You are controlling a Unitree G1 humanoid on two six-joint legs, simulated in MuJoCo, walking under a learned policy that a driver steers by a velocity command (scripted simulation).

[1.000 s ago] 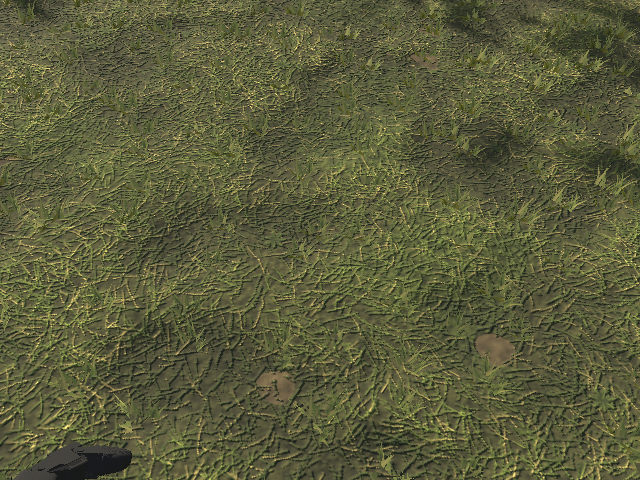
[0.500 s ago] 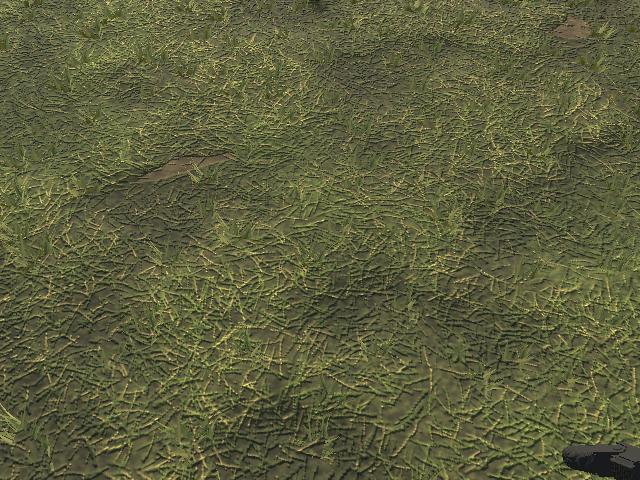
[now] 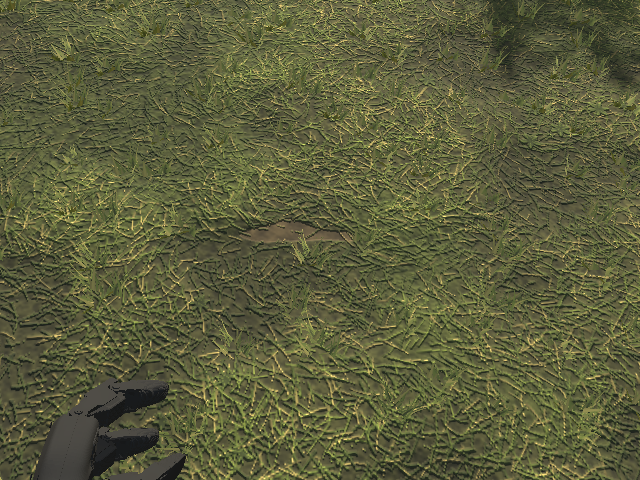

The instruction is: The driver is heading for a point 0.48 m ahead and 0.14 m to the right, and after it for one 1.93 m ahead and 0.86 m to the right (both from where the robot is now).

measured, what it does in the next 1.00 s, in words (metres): walks ahead, turning right: left foot, then right foot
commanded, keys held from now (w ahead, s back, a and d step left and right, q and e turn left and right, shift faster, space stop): s+e+shift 0.10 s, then w+e+shift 0.46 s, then w+q+shift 0.28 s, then q+shift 0.16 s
